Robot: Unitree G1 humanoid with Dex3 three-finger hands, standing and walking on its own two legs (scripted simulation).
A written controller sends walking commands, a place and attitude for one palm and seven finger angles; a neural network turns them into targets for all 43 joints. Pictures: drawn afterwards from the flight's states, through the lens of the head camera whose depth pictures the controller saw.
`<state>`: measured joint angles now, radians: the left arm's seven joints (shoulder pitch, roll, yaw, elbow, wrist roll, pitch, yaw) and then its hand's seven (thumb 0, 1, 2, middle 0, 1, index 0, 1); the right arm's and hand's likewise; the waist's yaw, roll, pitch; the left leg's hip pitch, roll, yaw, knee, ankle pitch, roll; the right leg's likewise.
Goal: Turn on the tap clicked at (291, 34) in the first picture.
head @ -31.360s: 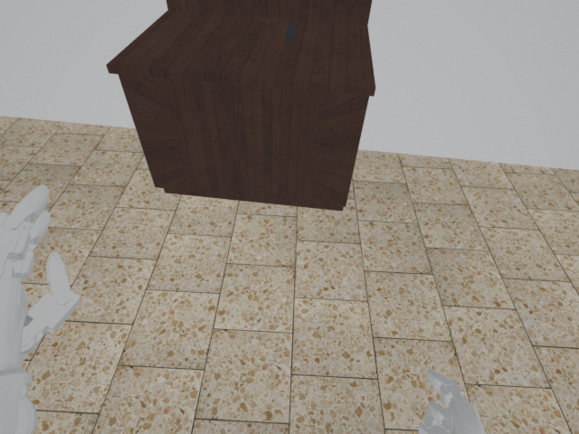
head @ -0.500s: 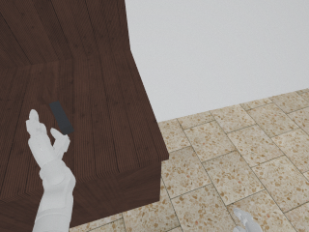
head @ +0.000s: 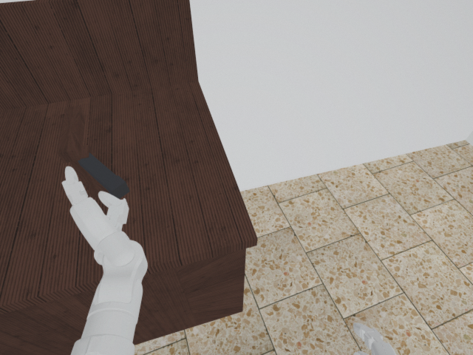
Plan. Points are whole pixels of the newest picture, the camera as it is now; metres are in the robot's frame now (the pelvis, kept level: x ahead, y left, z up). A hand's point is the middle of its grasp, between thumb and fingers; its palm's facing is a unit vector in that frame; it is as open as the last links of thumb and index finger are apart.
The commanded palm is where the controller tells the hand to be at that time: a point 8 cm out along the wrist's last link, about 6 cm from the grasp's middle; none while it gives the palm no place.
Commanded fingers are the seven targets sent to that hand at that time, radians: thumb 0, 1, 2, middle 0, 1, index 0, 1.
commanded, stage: push the lever round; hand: left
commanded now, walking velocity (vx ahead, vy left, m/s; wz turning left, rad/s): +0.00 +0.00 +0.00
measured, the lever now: (117, 187) +0.38 +0.24 +0.07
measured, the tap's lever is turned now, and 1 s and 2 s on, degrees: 33 64 70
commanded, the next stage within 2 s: lift the hand up off the lever in 1.30 s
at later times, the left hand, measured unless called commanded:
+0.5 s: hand (140, 193) +0.38 +0.20 +0.07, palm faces +0.78 -0.62 -0.09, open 7.7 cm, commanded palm +0.33 +0.21 +0.07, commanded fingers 0.00 0.90 0.90 -0.15 -0.15 -0.15 -0.15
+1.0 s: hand (153, 177) +0.42 +0.18 +0.06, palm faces +0.82 -0.56 -0.14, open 7.8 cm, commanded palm +0.36 +0.20 +0.07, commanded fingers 0.00 0.90 0.90 -0.15 -0.15 -0.15 -0.15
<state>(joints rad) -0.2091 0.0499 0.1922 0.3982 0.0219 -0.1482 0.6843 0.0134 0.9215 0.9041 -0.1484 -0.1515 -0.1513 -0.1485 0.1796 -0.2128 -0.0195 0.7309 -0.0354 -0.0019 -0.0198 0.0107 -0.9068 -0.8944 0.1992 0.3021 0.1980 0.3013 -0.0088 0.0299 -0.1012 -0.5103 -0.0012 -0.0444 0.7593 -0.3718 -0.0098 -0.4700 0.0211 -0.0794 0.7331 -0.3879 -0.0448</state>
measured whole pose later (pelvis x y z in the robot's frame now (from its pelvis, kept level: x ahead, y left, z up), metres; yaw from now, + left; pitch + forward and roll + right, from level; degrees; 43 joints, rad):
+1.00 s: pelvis +0.00 -0.01 -0.01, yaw +0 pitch +11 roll +0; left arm -0.59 -0.01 0.32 0.76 0.13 -0.09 0.93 0.00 0.91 0.92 -0.15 -0.15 -0.14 -0.14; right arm 0.21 -0.19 -0.04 0.80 -0.10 0.02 0.04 0.01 -0.91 -0.89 0.20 0.30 0.20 0.30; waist -0.05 0.03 -0.15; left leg -0.61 0.01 -0.05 0.79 -0.38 -0.02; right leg -0.57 0.03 -0.09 0.77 -0.40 -0.06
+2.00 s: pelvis +0.01 +0.00 +0.00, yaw +0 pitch +10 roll -1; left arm -0.59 -0.02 0.32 0.71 0.11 -0.04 0.92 0.01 0.90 0.90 -0.15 -0.15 -0.15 -0.15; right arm 0.22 -0.19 -0.04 0.79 -0.10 0.02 0.06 0.01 -0.91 -0.89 0.20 0.30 0.20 0.30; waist -0.04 0.03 -0.14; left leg -0.55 0.00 -0.05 0.74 -0.37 -0.02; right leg -0.51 0.03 -0.08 0.71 -0.38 -0.05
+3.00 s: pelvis +0.01 -0.01 +0.02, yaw +0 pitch +5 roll +0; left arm -0.53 -0.02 0.26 0.52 0.07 0.13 0.90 0.01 0.90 0.89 -0.15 -0.15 -0.15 -0.15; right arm 0.14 -0.19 -0.03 0.80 -0.06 0.03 0.02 0.01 -0.91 -0.89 0.20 0.30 0.20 0.30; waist 0.00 0.03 -0.09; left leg -0.38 0.01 -0.05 0.60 -0.31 -0.02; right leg -0.34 0.03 -0.08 0.59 -0.33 -0.05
